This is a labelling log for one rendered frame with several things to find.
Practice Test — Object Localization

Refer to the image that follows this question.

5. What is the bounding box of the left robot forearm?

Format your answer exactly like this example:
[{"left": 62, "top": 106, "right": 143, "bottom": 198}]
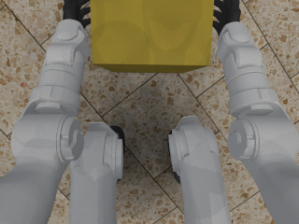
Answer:
[{"left": 10, "top": 19, "right": 90, "bottom": 156}]

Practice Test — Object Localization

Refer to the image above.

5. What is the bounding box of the robot right shin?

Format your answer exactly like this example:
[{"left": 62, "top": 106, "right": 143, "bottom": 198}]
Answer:
[{"left": 175, "top": 116, "right": 220, "bottom": 176}]

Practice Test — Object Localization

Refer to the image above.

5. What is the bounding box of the robot left upper arm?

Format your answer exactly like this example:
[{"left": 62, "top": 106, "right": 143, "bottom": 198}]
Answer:
[{"left": 0, "top": 114, "right": 85, "bottom": 224}]

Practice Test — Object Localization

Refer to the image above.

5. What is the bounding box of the robot right hand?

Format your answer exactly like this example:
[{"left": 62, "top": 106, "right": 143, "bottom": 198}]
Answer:
[{"left": 212, "top": 0, "right": 241, "bottom": 36}]

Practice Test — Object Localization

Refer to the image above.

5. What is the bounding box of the robot left hand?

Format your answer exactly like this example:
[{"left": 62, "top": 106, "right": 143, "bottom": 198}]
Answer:
[{"left": 63, "top": 0, "right": 91, "bottom": 29}]

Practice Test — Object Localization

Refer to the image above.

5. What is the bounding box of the right robot thigh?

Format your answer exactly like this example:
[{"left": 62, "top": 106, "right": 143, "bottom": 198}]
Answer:
[{"left": 168, "top": 123, "right": 232, "bottom": 224}]

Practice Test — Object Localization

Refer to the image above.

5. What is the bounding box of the robot right upper arm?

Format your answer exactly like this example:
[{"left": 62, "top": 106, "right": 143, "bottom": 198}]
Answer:
[{"left": 226, "top": 116, "right": 299, "bottom": 224}]

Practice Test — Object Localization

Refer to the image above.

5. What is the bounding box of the right robot forearm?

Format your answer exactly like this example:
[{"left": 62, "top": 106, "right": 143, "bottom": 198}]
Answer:
[{"left": 216, "top": 21, "right": 299, "bottom": 136}]

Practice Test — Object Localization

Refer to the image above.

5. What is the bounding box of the carton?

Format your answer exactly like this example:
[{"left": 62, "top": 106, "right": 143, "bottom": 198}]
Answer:
[{"left": 90, "top": 0, "right": 214, "bottom": 74}]

